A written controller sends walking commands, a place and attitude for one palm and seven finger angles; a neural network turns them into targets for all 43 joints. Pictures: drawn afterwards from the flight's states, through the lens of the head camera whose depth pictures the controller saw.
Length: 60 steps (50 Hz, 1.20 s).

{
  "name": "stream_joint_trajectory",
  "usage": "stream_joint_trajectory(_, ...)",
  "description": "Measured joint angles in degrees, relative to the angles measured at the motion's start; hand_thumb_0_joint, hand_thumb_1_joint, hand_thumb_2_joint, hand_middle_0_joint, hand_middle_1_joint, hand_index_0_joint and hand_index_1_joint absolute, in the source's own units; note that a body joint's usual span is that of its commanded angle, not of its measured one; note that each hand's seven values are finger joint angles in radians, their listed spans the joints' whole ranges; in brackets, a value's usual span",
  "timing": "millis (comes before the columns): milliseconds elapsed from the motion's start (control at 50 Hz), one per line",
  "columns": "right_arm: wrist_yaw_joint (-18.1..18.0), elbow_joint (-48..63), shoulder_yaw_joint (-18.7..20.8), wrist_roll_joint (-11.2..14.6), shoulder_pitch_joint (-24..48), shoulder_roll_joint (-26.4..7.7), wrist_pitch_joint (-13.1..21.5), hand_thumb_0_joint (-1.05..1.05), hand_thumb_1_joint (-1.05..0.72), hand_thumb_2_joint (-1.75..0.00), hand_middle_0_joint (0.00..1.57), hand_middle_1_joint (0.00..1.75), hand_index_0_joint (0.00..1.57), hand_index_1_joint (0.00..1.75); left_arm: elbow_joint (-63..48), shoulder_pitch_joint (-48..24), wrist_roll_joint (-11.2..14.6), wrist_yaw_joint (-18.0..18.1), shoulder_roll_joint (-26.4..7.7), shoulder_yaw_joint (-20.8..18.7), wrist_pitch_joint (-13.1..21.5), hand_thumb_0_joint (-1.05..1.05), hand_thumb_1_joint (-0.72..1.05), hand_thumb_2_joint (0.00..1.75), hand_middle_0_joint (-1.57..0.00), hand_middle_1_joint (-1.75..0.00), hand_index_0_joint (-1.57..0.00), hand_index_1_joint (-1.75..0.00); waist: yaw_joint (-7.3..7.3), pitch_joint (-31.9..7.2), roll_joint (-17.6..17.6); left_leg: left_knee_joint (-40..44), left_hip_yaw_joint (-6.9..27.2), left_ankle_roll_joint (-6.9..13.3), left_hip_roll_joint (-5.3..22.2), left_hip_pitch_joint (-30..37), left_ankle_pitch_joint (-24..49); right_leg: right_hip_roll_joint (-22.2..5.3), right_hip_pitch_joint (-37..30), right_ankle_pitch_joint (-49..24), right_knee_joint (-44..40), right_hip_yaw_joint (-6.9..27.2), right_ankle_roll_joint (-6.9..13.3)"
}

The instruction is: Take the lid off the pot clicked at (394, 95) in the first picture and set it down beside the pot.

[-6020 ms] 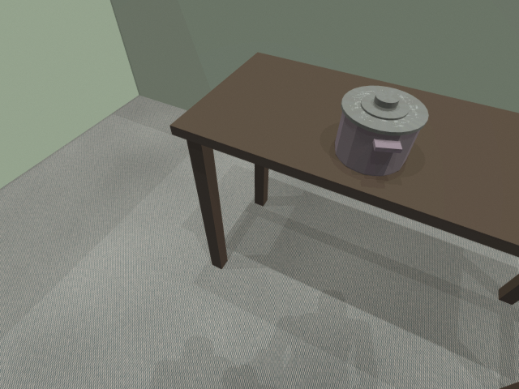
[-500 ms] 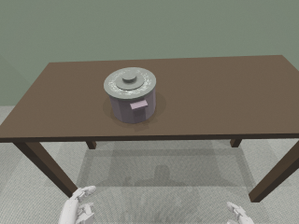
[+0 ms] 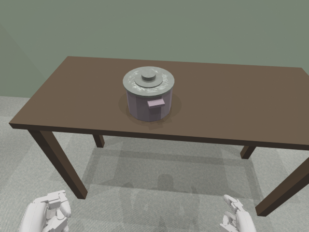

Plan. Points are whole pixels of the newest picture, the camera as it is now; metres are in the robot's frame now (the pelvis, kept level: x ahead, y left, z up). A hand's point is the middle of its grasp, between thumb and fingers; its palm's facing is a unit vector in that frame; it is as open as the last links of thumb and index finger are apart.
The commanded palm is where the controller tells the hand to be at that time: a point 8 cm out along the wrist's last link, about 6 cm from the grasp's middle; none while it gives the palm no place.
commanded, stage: raise the hand higher, near the body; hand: left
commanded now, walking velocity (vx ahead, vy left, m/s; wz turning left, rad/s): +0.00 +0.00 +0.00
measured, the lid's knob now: (148, 75) +0.57 +0.09 +0.12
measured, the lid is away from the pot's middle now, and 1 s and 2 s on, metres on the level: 0.00 0.00 0.00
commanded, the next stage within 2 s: reach forward and open the fingers in 0.76 s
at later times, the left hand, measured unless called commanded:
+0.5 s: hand (56, 193) +0.17 +0.23 +0.08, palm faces +0.27 -0.89 -0.37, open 3.1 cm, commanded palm +0.12 +0.28 +0.11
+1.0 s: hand (57, 167) +0.20 +0.24 +0.12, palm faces +0.22 -0.53 -0.82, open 3.0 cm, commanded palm +0.16 +0.27 +0.16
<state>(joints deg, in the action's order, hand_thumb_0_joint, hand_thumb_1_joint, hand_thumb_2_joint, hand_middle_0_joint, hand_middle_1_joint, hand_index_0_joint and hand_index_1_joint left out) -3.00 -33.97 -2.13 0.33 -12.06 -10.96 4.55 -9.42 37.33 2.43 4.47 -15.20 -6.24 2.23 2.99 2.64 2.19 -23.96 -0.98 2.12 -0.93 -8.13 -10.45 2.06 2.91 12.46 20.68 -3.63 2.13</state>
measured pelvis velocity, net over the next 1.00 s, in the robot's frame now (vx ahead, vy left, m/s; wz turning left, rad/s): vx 0.01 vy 0.00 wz -0.03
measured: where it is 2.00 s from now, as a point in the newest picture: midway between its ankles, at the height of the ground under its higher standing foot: outside the picture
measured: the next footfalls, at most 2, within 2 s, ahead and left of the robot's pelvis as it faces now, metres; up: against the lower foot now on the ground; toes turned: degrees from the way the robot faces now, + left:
none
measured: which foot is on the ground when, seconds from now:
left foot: down 0.00-1.00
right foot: down 0.00-1.00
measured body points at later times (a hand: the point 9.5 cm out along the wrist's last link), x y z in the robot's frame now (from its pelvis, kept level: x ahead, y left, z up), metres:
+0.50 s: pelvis +0.02 +0.01 +0.00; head -0.01 +0.00 +0.45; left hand +0.15 +0.28 +0.10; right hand +0.22 -0.21 -0.06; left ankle +0.04 +0.09 -0.74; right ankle +0.00 -0.09 -0.74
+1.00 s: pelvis +0.01 +0.00 +0.00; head +0.01 -0.03 +0.45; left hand +0.19 +0.26 +0.17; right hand +0.21 -0.22 -0.09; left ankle +0.04 +0.09 -0.74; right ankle +0.00 -0.09 -0.74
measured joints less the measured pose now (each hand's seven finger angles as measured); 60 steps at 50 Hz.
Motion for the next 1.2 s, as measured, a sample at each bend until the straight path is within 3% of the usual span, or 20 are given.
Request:
stream_joint_trajectory(140, 0.64, -1.45, 1.03, 0.1, -1.31, -0.95, 0.88, 0.02, -0.9, -0.9, 0.2, 0.3, 0.2, 0.3, -3.74, 2.45, -0.73, -0.05, -0.11, -0.44, 1.07, 0.01, 0.9, 0.9, -1.29, -1.48, -1.28, -1.49, -0.74, 0.56, 0.92, 0.3, -0.66, 0.65, -0.63, 0.66, -0.28, -0.68, -0.22, 0.45, 0.42, 0.62, -0.7)
stream_joint_trajectory(420, 0.74, 0.33, 2.06, 0.0, 1.15, -1.72, 2.46, 0.02, -0.9, -0.9, 0.2, 0.3, 0.2, 0.3, -11.05, 2.23, -0.73, 0.32, -1.43, -1.71, 1.77, 0.02, 0.89, 0.9, -1.3, -1.5, -1.29, -1.5, 0.2, -0.19, -0.03, 0.6, -1.16, 0.94, -0.93, 1.56, -1.0, -0.99, -0.97, 1.04, 0.17, 1.17, -1.07)
stream_joint_trajectory(660, 1.18, 0.85, 1.02, -0.21, 2.06, -1.05, 1.63, 0.02, -0.9, -0.9, 0.2, 0.3, 0.2, 0.3, -14.45, -0.63, 0.04, 0.52, -2.27, -3.99, 2.0, 0.02, 0.89, 0.9, -1.3, -1.5, -1.3, -1.5, 1.05, 0.01, 0.71, 0.63, -0.83, 0.76, -0.85, 1.87, -1.36, -0.87, -1.6, 1.23, -0.37, 0.89, -0.93)
stream_joint_trajectory(880, 1.02, -0.59, 0.88, -0.23, 1.17, -1.2, 0.7, 0.02, -0.9, -0.9, 0.2, 0.3, 0.2, 0.3, -15.96, -3.87, 0.68, 0.89, -3.1, -6.2, 2.49, 0.02, 0.89, 0.9, -1.3, -1.5, -1.3, -1.5, 0.76, 0.46, 1.21, 0.82, -0.91, 0.3, -0.31, 1.95, -1.43, -0.32, -1.71, 1.07, -0.87, 1.04, -0.49)
stream_joint_trajectory(920, 1.31, 0.29, 0.55, -0.33, 0.97, -2.04, -1.1, 0.02, -0.9, -0.9, 0.2, 0.3, 0.2, 0.3, -17.87, -4.5, -9.72, 2.36, -5.29, -5.18, -0.64, 0.01, 0.89, 0.9, -1.3, -1.49, -1.3, -1.5, 1.11, -0.57, 1.33, -0.14, -1.23, 0.26, -0.2, 0.21, -1.72, -0.29, 0.43, 1.55, 0.74, 1.29, -0.37)
stream_joint_trajectory(980, 2.16, 1.63, 0.87, -0.44, 1.99, -3.54, -4.43, 0.02, -0.9, -0.9, 0.2, 0.3, 0.2, 0.3, -20.29, -6.1, -21.6, 3.45, -9.06, -3.09, -5.45, 0.01, 0.86, 0.91, -1.29, -1.46, -1.29, -1.47, 1.26, -1.1, 2.22, -1.58, -1.55, 0.25, -0.32, -2.24, -2.0, -0.51, 3.57, 2.49, 3.5, 1.52, -0.25)
stream_joint_trajectory(1040, 2.65, 2.42, 1.18, 0.08, 4.05, -4.71, -8.62, 0.02, -0.9, -0.9, 0.2, 0.3, 0.2, 0.3, -21.17, -5.73, -31.14, 2.68, -12.91, -2.51, -9.5, 0.01, 0.81, 0.94, -1.28, -1.41, -1.27, -1.41, 1.38, -1.66, 3.56, -2.27, -2.46, 0.29, -0.06, -3.94, -2.07, -0.35, 5.9, 2.62, 4.91, 2.4, -0.25)
stream_joint_trajectory(1080, 2.61, 2.54, 1.45, 0.48, 5.2, -5.31, -10.53, 0.02, -0.9, -0.9, 0.2, 0.3, 0.2, 0.3, -20.15, -6.53, -36.1, 1.37, -15.51, -2.06, -11.18, 0.01, 0.76, 0.97, -1.26, -1.36, -1.26, -1.37, 1.42, -1.89, 4.32, -2.54, -2.6, 0.34, -0.08, -4.69, -1.99, -0.39, 6.85, 2.72, 5.58, 2.51, -0.25)
stream_joint_trajectory(1120, 2.48, 2.24, 1.67, 1.21, 6.22, -5.76, -11.61, 0.02, -0.9, -0.9, 0.2, 0.3, 0.2, 0.3, -18.08, -8.26, -39.47, -0.76, -17.49, -1.59, -12.24, 0.01, 0.71, 1.0, -1.25, -1.31, -1.24, -1.31, 1.47, -2.04, 4.94, -2.67, -2.45, 0.37, -0.12, -5.11, -1.85, -0.44, 7.27, 2.76, 5.85, 2.35, -0.26)
stream_joint_trajectory(1200, 2.05, 1.46, 1.91, 2.12, 7.12, -6.18, -11.72, 0.02, -0.9, -0.9, 0.2, 0.3, 0.2, 0.3, -13.93, -12.74, -42.17, -6.36, -20.14, -0.33, -12.83, 0.01, 0.6, 1.08, -1.21, -1.18, -1.21, -1.19, 1.44, -2.48, 5.59, -2.58, -1.6, 0.36, -0.44, -4.97, -1.55, -0.7, 6.87, 2.88, 5.88, 1.5, -0.28)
